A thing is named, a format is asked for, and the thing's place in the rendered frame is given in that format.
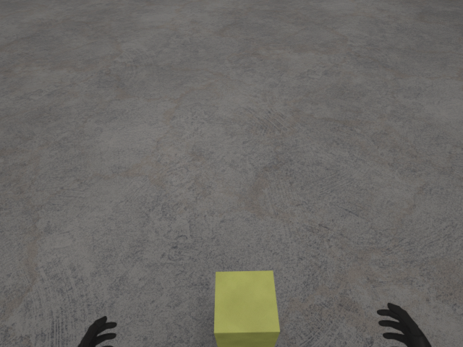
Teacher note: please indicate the robot left hand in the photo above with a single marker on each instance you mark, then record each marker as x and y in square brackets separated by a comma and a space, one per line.
[90, 339]

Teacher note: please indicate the carton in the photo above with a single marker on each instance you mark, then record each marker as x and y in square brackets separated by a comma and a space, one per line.
[246, 313]

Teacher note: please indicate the robot right hand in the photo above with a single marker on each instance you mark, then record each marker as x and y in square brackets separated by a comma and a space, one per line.
[412, 334]

